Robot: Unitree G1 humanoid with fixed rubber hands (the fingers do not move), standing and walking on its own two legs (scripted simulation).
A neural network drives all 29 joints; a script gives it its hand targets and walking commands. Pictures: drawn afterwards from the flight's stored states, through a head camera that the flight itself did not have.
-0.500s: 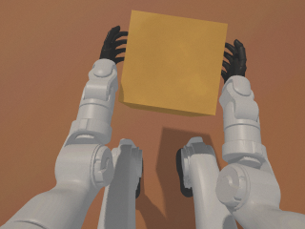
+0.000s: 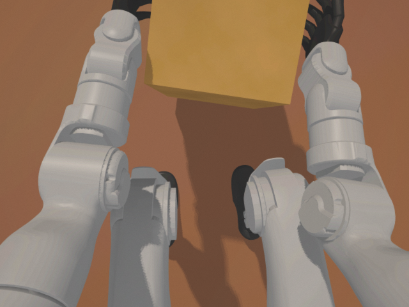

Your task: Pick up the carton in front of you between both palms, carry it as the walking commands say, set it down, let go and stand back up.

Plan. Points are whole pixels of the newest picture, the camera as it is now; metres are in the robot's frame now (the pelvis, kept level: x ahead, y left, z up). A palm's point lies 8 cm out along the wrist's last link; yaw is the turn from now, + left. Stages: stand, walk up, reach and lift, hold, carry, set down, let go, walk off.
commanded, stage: set down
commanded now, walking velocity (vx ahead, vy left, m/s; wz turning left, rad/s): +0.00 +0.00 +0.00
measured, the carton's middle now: (221, 44) +0.52 -0.02 -0.23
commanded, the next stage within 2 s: none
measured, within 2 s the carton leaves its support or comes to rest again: rests again in 0.78 s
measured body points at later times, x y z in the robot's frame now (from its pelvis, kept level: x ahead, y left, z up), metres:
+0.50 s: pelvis +0.00 +0.00 -0.02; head +0.35 +0.04 +0.26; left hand +0.55 +0.13 -0.19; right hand +0.51 -0.18 -0.17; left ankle +0.11 +0.11 -0.36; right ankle +0.12 -0.12 -0.36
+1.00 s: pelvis +0.00 +0.00 -0.03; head +0.35 +0.04 +0.24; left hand +0.56 +0.12 -0.20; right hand +0.52 -0.19 -0.19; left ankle +0.11 +0.11 -0.36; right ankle +0.12 -0.12 -0.36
